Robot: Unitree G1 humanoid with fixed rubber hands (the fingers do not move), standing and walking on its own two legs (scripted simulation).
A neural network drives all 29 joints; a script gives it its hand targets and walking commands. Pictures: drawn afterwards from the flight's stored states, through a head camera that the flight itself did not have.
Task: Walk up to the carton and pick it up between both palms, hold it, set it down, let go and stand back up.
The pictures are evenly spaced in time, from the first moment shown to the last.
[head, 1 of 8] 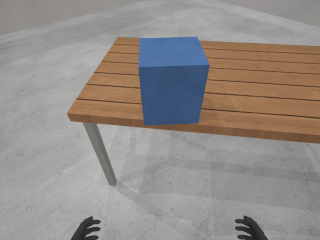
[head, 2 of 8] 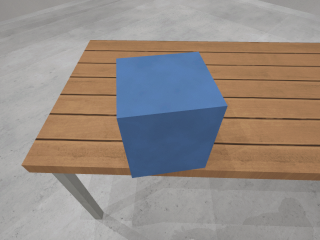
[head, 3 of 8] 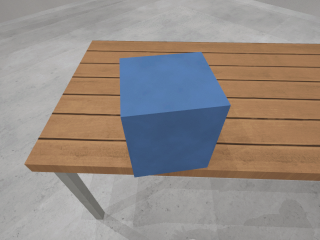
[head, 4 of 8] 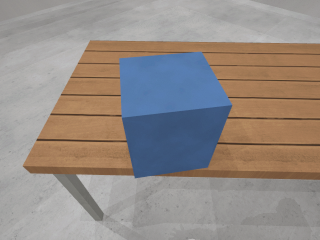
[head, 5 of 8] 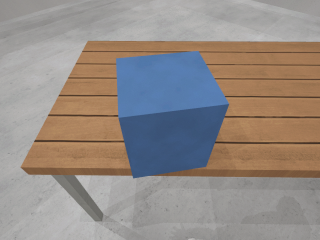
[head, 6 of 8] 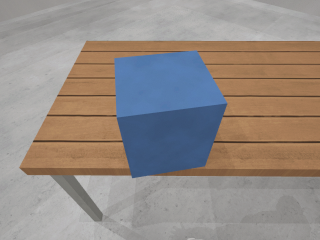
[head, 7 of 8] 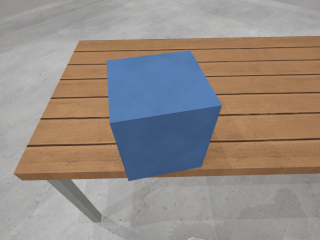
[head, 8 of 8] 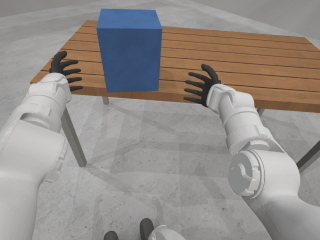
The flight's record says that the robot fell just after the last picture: yes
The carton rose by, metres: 0.00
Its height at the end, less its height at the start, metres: +0.00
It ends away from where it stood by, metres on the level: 0.00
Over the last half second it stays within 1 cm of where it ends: yes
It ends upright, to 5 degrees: yes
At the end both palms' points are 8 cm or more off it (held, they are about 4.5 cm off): yes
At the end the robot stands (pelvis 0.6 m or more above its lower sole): yes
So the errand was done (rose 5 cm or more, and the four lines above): no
